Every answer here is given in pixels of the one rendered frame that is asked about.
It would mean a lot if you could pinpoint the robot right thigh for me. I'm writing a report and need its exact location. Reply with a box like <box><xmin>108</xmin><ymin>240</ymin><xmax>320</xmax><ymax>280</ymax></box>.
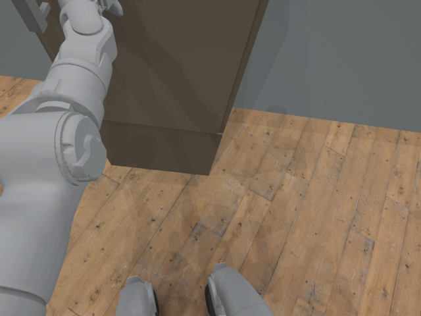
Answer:
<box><xmin>207</xmin><ymin>267</ymin><xmax>274</xmax><ymax>316</ymax></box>

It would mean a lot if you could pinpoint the robot thigh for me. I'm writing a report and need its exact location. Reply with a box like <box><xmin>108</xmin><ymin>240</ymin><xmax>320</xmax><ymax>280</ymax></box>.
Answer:
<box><xmin>207</xmin><ymin>267</ymin><xmax>274</xmax><ymax>316</ymax></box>
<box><xmin>115</xmin><ymin>281</ymin><xmax>157</xmax><ymax>316</ymax></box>

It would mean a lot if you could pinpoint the left robot hand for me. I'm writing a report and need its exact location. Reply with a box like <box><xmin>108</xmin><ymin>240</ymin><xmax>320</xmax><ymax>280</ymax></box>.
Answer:
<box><xmin>57</xmin><ymin>0</ymin><xmax>123</xmax><ymax>16</ymax></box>

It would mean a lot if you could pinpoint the left robot upper arm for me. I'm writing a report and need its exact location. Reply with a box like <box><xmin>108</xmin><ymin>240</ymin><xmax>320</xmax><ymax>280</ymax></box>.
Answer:
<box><xmin>0</xmin><ymin>111</ymin><xmax>107</xmax><ymax>316</ymax></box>

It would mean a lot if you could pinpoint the left robot forearm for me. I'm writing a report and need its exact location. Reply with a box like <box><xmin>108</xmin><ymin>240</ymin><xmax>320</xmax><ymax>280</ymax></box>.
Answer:
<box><xmin>7</xmin><ymin>0</ymin><xmax>118</xmax><ymax>130</ymax></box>

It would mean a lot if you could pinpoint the handle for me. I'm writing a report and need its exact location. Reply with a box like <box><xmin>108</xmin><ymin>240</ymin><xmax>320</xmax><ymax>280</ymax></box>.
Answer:
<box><xmin>11</xmin><ymin>0</ymin><xmax>51</xmax><ymax>34</ymax></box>

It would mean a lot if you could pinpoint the robot left thigh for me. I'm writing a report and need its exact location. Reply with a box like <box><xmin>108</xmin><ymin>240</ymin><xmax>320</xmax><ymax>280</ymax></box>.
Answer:
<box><xmin>115</xmin><ymin>281</ymin><xmax>157</xmax><ymax>316</ymax></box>

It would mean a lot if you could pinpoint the cupboard door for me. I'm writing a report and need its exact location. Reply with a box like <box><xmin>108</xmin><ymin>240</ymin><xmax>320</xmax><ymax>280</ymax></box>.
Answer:
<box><xmin>36</xmin><ymin>0</ymin><xmax>258</xmax><ymax>134</ymax></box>

